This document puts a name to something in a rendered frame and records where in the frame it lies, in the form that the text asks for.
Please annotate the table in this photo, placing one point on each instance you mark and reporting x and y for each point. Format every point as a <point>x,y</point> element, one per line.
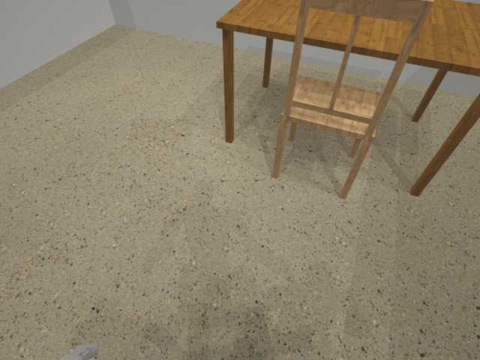
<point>449,41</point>

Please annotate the robot left hand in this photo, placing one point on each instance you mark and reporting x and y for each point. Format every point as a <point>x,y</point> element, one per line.
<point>81,352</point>

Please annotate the chair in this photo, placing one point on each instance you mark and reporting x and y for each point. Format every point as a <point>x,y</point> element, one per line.
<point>343,109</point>

